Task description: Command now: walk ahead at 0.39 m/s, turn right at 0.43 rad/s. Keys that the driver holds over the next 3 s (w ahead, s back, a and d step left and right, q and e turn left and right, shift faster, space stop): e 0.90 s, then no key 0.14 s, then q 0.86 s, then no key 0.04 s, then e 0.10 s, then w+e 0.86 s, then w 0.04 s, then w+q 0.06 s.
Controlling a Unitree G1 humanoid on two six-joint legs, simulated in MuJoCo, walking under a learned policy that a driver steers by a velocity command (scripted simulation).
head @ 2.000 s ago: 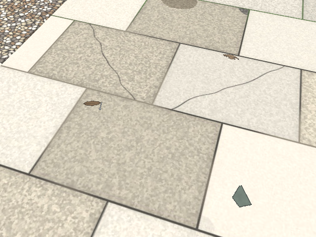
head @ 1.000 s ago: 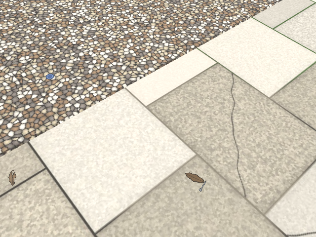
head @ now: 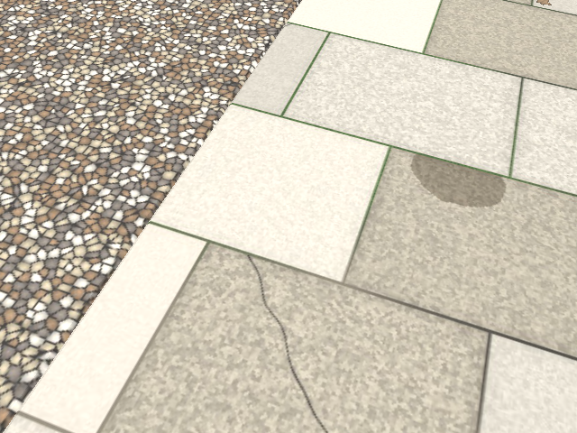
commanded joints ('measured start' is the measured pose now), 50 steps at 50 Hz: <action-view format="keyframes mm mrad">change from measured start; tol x16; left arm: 1 -30 7 -10 -71 0 -9 -8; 7 -112 3 -23 -109 1 -17 -16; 12 140 244 52 -77 2 -36 30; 50 2 59 32 -65 -26 71 21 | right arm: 1 -35 -112 -25 -45 6 -15 2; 12 153 -54 -22 -81 17 51 -21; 29 -178 -90 -30 -149 -3 137 -34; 50 -79 -151 -38 -143 0 94 -43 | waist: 1 36 152 25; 9 47 172 -64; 12 29 -191 -325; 13 106 -68 -422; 16 31 3 -90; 36 29 -77 -75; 39 37 226 -82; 50 -4 206 -36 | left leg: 1 24 237 -89 -115 541 121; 9 97 239 35 225 767 48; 11 -118 155 82 683 300 -20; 12 -404 -17 37 1010 -497 -66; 13 -441 4 -120 1069 -449 -64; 30 -385 8 -183 551 -180 -74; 37 -56 -60 -170 100 -120 -13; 39 108 305 -529 -111 -193 99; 42 -120 308 -419 -59 163 173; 50 136 249 -243 54 522 175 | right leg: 1 -50 -17 -34 -125 97 21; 10 367 81 -133 -578 193 -86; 12 805 -399 458 -501 1118 -320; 18 365 -151 236 -699 593 -227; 27 347 -109 388 -779 8 -194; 37 288 -40 497 -694 86 -102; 39 65 165 244 -398 -272 24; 44 58 133 49 153 -163 61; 50 22 110 27 -18 -199 95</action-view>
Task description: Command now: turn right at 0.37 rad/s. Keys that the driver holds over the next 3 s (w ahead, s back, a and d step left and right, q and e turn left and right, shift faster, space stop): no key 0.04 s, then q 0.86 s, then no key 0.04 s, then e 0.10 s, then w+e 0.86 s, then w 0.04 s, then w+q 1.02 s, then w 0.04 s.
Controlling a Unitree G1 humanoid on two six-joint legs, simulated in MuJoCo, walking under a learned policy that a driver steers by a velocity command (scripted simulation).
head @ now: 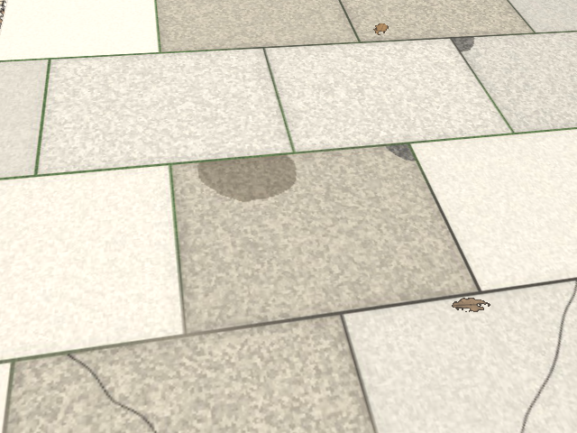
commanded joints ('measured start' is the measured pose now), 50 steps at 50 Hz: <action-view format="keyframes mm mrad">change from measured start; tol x32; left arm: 1 -31 33 -5 -69 -6 -6 1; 50 -91 42 -44 -25 -10 -43 58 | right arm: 1 64 -163 -46 -22 0 -13 2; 50 51 -173 -65 0 -7 21 35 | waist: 1 -35 209 -72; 15 6 -165 -33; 25 -29 -95 -70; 28 -52 385 -29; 50 -33 163 -97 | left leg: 1 197 232 -173 -52 560 171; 7 40 175 -173 3 577 123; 11 -60 24 -54 87 -151 -16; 17 -222 -21 -34 458 -325 -26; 26 29 -31 17 50 -11 5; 28 110 362 -600 -163 419 182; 50 42 136 -468 -70 340 170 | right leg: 1 -72 1 -26 -111 -37 7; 8 457 -83 -72 -844 349 -64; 17 383 -394 46 -716 742 -279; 25 307 -365 -75 -610 561 -205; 29 -98 -80 -85 -15 -240 -40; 50 94 -75 -74 -332 29 -39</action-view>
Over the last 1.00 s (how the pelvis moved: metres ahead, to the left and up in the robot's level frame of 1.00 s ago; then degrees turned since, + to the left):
0.17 0.01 0.00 -33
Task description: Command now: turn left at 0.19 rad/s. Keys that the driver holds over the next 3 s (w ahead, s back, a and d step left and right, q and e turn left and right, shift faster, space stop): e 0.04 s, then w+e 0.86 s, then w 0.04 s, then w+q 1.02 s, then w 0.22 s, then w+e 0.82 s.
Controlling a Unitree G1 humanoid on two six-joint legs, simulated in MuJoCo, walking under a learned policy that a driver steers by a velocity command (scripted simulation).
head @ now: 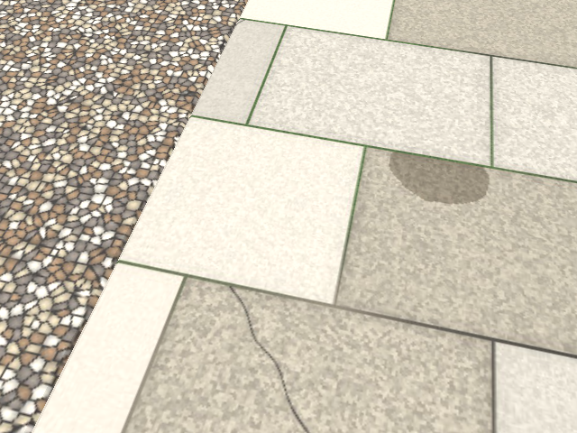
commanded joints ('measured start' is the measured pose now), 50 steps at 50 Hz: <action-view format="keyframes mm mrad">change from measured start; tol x32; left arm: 1 16 71 7 -49 -6 -15 4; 19 250 149 68 72 8 -77 -28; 42 -217 -4 -10 -153 28 -62 -122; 50 208 172 62 -28 9 -61 -30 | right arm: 1 -7 -118 -20 -44 -9 -11 -7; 50 121 -108 9 44 23 -124 -5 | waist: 1 -4 118 -117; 50 131 -18 -287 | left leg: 1 62 283 -230 -77 302 117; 7 -334 51 128 316 -356 -27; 22 89 85 183 -35 -37 -93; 26 355 577 -486 -292 -646 72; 45 309 386 376 67 1065 -4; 47 64 362 390 502 730 -17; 48 -327 224 380 864 -302 -54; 50 -481 205 159 1006 -194 -44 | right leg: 1 89 -1 -27 -101 -5 -23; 7 280 -362 605 -687 -373 -287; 15 309 -151 363 -635 -43 -258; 22 84 -101 395 -483 18 -209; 26 -351 22 74 238 -149 -115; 36 -400 -52 -43 260 225 -60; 46 227 92 -182 -229 211 -226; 49 803 -431 697 -427 169 -442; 50 671 -383 499 -469 220 -393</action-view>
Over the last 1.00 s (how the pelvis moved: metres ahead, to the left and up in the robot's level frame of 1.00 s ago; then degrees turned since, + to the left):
-0.04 0.01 0.00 25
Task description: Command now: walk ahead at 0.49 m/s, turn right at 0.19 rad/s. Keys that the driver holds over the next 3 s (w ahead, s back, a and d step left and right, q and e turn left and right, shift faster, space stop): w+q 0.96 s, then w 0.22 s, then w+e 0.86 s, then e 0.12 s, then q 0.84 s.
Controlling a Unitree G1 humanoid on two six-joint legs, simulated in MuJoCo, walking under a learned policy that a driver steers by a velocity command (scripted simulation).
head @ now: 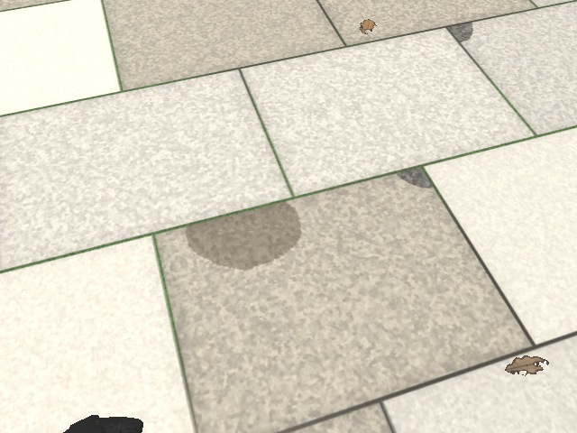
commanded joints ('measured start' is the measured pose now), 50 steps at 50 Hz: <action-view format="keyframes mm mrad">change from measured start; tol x16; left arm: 1 264 160 57 44 -25 1 39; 26 365 52 1 113 -23 -59 57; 45 -109 84 -14 -111 -11 -33 20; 50 353 222 34 -12 10 -69 58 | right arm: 1 -70 -147 -27 -123 16 -30 7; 6 16 -92 -29 -49 -14 32 35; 19 -383 -38 -7 -171 -17 25 62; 25 55 -174 -69 -59 -41 16 34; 31 -131 -139 -70 -79 8 21 10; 50 -45 -173 -76 -120 8 -18 14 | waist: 1 133 -3 -171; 18 123 -43 29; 25 -121 -43 -228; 26 -45 204 -298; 31 80 -44 -39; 47 25 95 -61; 50 191 -44 -294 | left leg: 1 -531 34 -132 285 139 24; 5 -335 58 -159 113 169 15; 15 -523 14 -85 -268 505 11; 23 -269 -138 56 -461 249 142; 25 104 -82 -96 -606 233 232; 27 476 287 -866 -737 316 462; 31 38 131 -464 -836 559 304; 47 99 66 -483 -707 758 158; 49 36 1 -435 -466 862 115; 50 -65 -59 -368 -216 663 91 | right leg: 1 565 -415 535 -354 126 -181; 5 304 -301 268 -451 318 -82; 17 505 -267 -13 -493 565 51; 23 630 -326 -82 -110 1165 73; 25 398 -292 -104 346 806 73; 26 -46 -104 -97 732 -120 122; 27 -237 -28 126 888 -320 123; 45 -142 -115 111 -6 129 185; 50 540 -250 285 -208 -108 66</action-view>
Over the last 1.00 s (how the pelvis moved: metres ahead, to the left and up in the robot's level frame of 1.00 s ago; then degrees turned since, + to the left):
0.35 -0.10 -0.03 -29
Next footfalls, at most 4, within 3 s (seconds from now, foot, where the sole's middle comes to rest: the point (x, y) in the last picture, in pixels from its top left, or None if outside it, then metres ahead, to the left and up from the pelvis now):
0.50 left None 0.41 0.11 -0.75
1.00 right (254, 296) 0.76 0.06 -0.75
1.46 left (137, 279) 0.82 0.36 -0.75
1.98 right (187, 178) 1.15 0.25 -0.75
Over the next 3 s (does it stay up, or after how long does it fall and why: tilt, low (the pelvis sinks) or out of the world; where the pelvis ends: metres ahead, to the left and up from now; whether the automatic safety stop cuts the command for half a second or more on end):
stays up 1.21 0.28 0.02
